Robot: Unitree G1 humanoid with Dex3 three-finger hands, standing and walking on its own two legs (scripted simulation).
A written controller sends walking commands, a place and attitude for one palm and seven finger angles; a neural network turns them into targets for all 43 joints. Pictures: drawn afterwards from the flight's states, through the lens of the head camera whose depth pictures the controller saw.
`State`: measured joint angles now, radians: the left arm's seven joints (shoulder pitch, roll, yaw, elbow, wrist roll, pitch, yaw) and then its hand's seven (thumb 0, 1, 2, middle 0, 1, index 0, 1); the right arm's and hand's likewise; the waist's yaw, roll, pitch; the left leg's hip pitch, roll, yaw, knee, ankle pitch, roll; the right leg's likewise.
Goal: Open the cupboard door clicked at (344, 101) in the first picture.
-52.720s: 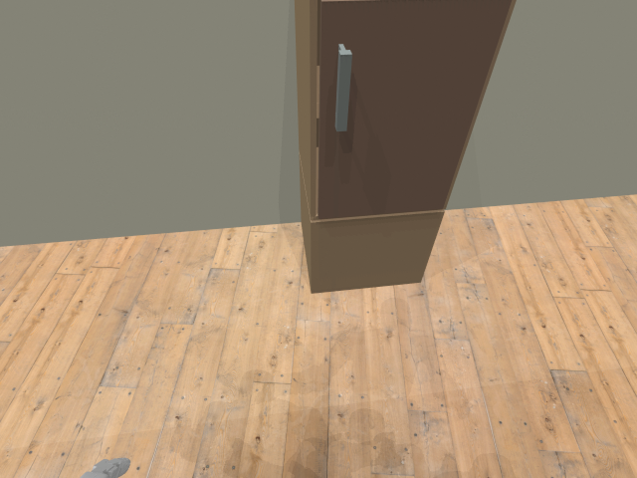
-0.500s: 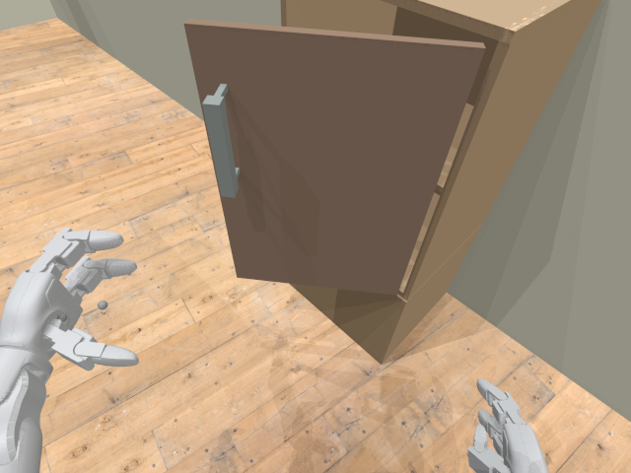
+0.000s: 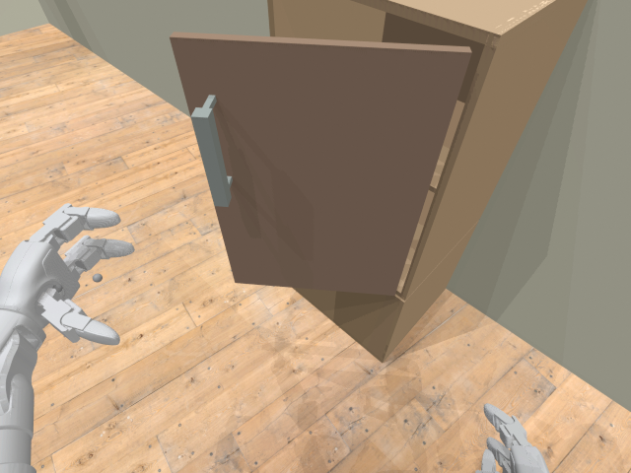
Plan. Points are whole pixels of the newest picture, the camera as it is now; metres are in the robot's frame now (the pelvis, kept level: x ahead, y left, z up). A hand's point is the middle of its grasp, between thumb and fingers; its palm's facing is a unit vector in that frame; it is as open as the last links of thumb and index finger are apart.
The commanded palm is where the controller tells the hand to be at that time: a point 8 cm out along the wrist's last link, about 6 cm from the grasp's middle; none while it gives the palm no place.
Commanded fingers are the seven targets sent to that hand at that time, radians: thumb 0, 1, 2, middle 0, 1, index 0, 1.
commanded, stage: raise the hand with hooked fingers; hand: left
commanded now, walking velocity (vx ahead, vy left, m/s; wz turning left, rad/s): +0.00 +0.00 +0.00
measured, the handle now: (217, 153) +0.56 +0.21 +0.09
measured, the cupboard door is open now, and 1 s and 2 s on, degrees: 38 38 38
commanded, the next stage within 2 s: move the hooked fingers beside the handle in 0.32 s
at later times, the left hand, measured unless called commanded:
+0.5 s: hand (112, 282) +0.29 +0.26 +0.11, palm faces +0.06 -1.00 -0.04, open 14.0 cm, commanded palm +0.27 +0.30 +0.12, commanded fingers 0.00 -0.50 0.30 -0.30 -1.20 -0.30 -1.20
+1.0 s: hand (141, 231) +0.37 +0.26 +0.11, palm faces +0.03 -1.00 -0.01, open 14.0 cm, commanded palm +0.34 +0.31 +0.11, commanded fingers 0.00 -0.50 0.30 -0.30 -1.20 -0.30 -1.20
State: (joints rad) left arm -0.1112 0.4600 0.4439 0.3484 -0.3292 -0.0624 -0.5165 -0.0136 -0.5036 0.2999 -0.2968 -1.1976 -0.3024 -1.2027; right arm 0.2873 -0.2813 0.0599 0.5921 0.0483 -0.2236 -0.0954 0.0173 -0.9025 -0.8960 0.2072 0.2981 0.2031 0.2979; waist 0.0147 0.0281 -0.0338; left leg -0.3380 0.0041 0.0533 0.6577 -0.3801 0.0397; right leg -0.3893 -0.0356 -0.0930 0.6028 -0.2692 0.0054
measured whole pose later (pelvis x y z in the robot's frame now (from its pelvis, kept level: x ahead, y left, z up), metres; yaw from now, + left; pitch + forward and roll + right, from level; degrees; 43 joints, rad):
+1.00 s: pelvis -0.01 -0.02 -0.01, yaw -1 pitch +7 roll +0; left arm -0.47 0.54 0.48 0.81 -0.26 -0.19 -0.51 -0.01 -0.50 0.30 -0.30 -1.20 -0.31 -1.20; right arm 0.33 -0.31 0.05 0.63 0.05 -0.16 -0.10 0.02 -0.90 -0.90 0.21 0.30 0.20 0.30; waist -0.04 0.01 -0.03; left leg -0.44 0.03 0.05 0.70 -0.37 0.01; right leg -0.51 -0.02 -0.09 0.66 -0.27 -0.03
